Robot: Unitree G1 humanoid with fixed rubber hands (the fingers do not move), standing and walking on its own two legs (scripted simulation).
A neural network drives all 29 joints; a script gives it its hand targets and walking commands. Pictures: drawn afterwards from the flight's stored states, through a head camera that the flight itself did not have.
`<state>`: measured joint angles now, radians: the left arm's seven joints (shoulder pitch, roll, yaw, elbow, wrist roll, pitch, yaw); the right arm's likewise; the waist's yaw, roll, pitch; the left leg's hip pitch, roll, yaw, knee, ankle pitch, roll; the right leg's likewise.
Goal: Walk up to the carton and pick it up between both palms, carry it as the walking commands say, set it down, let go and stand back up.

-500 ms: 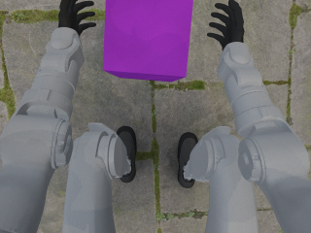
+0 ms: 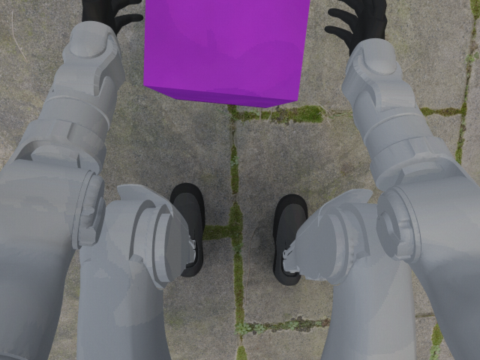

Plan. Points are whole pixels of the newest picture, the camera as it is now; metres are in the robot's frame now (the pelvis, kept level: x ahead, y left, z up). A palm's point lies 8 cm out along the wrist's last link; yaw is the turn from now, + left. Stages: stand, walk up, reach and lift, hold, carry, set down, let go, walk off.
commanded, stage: reach and lift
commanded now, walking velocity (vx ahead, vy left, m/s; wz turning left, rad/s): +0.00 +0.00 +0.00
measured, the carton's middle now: (225, 46) +0.52 +0.05 -0.25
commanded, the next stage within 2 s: none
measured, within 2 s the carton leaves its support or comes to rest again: leaves its support in 1.10 s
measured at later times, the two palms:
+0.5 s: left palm (120, 21) +0.52 +0.19 -0.18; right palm (336, 38) +0.52 -0.09 -0.17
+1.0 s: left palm (121, 13) +0.53 +0.19 -0.17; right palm (337, 30) +0.53 -0.09 -0.17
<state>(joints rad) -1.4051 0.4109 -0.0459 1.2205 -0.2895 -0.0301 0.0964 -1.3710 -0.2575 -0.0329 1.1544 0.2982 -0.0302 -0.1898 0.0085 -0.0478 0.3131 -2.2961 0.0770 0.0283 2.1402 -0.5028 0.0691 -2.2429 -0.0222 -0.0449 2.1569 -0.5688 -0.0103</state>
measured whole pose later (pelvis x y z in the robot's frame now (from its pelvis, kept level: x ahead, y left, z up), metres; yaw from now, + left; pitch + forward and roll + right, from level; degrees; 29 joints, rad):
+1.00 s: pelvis +0.00 -0.01 -0.01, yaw +2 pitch +35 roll -3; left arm -1.50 0.33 0.05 1.25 -0.10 0.10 0.10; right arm -1.41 -0.12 -0.31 1.11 0.06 0.08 -0.17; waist 0.00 -0.04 0.32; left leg -2.32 0.01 -0.02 2.18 -0.48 0.03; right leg -2.24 0.07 -0.02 2.21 -0.59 0.04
